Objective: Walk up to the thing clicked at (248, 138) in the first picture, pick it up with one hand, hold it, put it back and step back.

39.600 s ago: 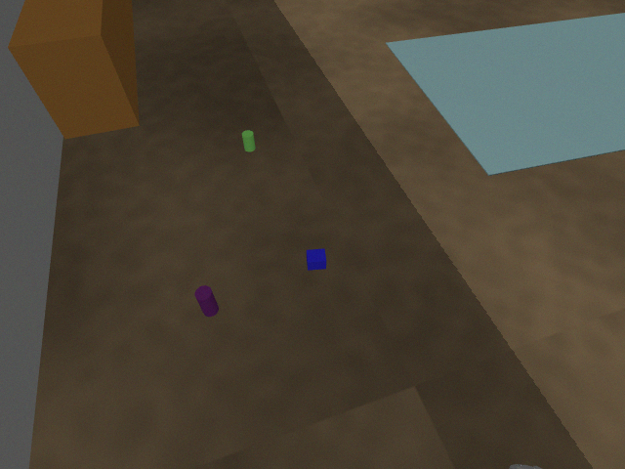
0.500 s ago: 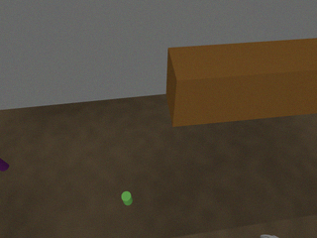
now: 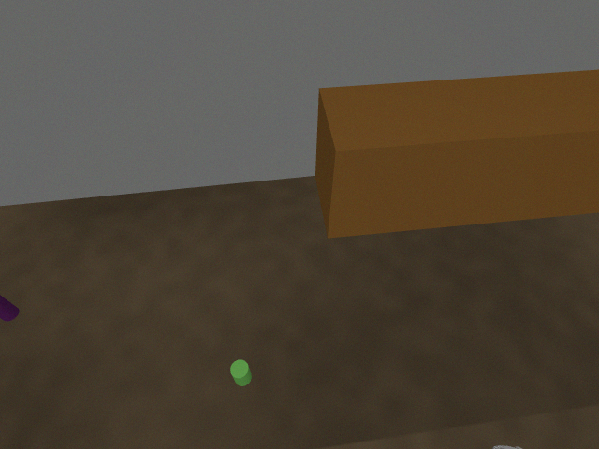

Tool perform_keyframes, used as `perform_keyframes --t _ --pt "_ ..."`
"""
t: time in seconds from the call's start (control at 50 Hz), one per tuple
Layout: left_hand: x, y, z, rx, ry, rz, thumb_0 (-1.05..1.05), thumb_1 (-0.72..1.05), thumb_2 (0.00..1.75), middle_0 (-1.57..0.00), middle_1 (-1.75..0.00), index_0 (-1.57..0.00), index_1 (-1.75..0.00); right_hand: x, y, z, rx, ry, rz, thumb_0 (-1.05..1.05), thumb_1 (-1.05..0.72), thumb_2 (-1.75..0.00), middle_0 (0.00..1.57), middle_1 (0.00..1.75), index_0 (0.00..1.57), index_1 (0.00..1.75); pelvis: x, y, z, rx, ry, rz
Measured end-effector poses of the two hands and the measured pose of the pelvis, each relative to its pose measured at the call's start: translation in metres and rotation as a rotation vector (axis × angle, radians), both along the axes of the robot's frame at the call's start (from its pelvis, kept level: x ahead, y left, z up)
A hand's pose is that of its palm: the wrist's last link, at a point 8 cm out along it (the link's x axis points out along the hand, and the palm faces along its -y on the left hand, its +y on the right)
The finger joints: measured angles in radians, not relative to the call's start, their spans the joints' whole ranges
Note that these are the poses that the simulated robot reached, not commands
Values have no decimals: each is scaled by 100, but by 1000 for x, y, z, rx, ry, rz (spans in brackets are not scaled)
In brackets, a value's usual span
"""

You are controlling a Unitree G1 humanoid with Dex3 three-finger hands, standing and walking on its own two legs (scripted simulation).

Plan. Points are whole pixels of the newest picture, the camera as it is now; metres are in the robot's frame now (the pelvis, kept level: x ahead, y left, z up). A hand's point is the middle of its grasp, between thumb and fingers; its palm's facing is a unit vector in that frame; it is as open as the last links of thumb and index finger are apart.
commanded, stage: rise first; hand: left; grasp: from above
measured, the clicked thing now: (241, 373) +0.42 +0.20 -0.74
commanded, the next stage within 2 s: none
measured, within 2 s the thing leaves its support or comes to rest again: neither
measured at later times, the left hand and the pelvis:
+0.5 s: hand out of the picture +0.13 +0.26 -0.20, palm faces -0.10 -0.91 -0.40, open 12.9 cm; pelvis -0.02 +0.01 -0.05, yaw -1 degrees
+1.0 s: hand out of the picture +0.12 +0.26 -0.26, palm faces -0.22 -0.84 -0.50, open 14.1 cm; pelvis -0.02 +0.02 -0.12, yaw -1 degrees
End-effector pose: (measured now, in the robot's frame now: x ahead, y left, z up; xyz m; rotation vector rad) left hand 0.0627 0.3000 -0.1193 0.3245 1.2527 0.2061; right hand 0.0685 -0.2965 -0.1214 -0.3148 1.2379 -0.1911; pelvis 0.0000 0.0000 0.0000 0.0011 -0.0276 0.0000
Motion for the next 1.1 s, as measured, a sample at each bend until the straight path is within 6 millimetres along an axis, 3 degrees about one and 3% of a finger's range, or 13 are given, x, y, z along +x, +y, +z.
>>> perform_keyframes --t 0.06,0.14,0.24,0.3,0.46,0.58,0.84,1.02,1.1 --pt "2 -1 1 -1 -19 12 1 90 90 -20 -31 -20 -31 2 1 0 1 -20 -8 0 -91 -90 20 30 20 30 0 0 -1 0 10 1" --pt "32 -6 -3 -15 -109 37 1 80 91 -20 -40 -19 -40 9 12 -1 14 -114 -4 0 -93 -90 20 30 20 30 -10 -1 -7 -2 54 9" --pt "73 -6 -14 -27 -147 -34 1 56 89 -19 -61 -19 -61 6 27 -7 37 -161 -26 0 -94 -91 20 30 20 30 -18 -2 -18 -2 127 -4" --pt "85 -4 -16 -9 -162 -68 1 36 88 -17 -75 -18 -74 1 33 -11 50 -175 -48 0 -95 -91 20 30 20 30 -18 -1 -24 -2 149 -13" --pt "72 -3 -35 42 -61 -105 0 -19 90 -14 -97 -16 -95 9 42 -23 71 -241 -50 1 -94 -90 20 30 20 29 -15 8 -41 -10 209 -19" --pt "67 0 -60 66 -92 -127 0 -42 93 -12 -103 -12 -102 33 46 -39 50 -307 3 1 -93 -90 20 30 20 29 -17 11 -68 -14 277 -19" --pt "62 0 -79 117 -88 -218 0 -55 97 -9 -107 -8 -107 78 67 -57 58 -431 61 1 -92 -90 20 30 20 30 -14 16 -99 -35 350 -13" --pt "61 1 -102 156 -102 -281 0 -53 95 -8 -108 -8 -107 84 70 -79 58 -470 101 1 -91 -90 20 30 20 30 -22 17 -126 -39 405 -12" --pt "69 5 -125 205 -105 -364 0 -53 95 -7 -108 -8 -107 83 66 -101 56 -475 122 1 -90 -90 20 30 20 30 -30 16 -147 -39 445 -9"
